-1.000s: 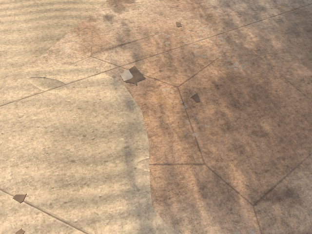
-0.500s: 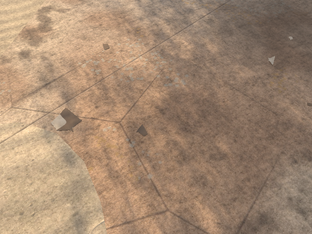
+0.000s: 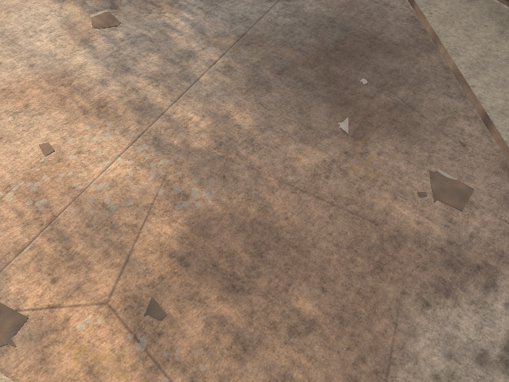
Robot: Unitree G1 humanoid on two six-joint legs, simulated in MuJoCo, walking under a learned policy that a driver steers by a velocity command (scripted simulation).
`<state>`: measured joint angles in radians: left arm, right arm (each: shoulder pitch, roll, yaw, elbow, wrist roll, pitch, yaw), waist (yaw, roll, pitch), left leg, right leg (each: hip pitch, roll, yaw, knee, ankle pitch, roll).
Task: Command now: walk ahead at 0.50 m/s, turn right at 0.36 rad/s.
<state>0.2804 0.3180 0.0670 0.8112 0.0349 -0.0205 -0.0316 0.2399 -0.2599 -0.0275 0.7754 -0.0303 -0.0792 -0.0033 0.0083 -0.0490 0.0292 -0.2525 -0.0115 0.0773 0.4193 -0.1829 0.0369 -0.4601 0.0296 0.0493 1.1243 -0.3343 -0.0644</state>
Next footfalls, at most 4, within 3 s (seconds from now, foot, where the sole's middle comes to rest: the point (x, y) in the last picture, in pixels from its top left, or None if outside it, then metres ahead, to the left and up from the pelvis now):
0.30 right None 0.29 -0.13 -0.78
0.84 left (233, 347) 0.58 0.06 -0.78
1.38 right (254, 238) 0.93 0.01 -0.78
1.92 left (193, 173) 1.19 0.22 -0.78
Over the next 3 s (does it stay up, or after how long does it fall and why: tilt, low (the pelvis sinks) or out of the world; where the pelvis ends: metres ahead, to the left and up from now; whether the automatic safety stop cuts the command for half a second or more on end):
stays up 1.32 0.19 -0.01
